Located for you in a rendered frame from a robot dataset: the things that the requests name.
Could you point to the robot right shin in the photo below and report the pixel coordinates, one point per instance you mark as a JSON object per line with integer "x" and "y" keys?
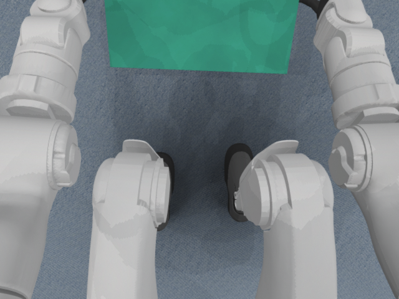
{"x": 280, "y": 147}

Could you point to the right robot hand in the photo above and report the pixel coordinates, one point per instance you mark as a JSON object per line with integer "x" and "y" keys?
{"x": 316, "y": 5}

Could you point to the robot left upper arm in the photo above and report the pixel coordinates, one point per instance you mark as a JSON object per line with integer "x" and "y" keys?
{"x": 38, "y": 157}

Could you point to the left robot forearm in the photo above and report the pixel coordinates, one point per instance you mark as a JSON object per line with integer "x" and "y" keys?
{"x": 46, "y": 62}

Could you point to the carton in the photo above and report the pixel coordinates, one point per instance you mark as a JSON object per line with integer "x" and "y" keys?
{"x": 253, "y": 36}

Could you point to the right robot forearm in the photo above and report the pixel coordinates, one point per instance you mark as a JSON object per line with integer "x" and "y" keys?
{"x": 357, "y": 67}

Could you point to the left robot thigh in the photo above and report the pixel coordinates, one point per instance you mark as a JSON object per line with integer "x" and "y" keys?
{"x": 122, "y": 248}

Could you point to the robot right upper arm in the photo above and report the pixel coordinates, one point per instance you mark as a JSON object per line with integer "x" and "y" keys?
{"x": 365, "y": 160}

